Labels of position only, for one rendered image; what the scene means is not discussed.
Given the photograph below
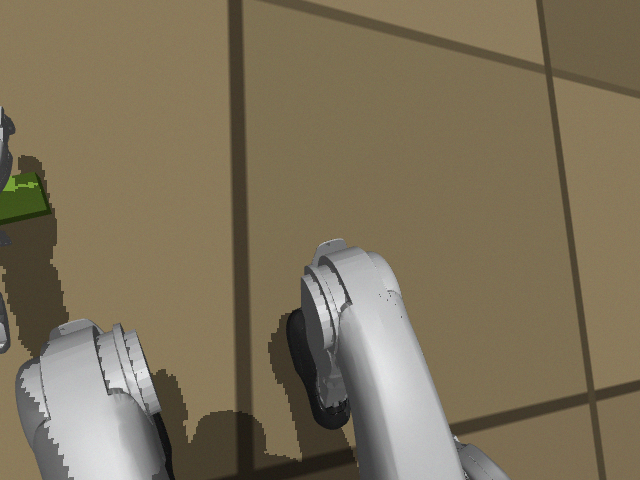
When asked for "right robot foot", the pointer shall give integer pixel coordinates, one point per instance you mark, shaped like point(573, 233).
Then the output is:
point(329, 418)

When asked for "left robot hand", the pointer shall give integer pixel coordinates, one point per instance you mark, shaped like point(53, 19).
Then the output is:
point(6, 128)

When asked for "right robot hand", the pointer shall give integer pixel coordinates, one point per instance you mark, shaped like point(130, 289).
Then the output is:
point(476, 464)

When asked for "small box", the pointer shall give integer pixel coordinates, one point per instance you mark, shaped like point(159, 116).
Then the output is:
point(23, 198)

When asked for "left robot foot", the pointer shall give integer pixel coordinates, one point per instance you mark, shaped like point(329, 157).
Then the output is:
point(165, 444)

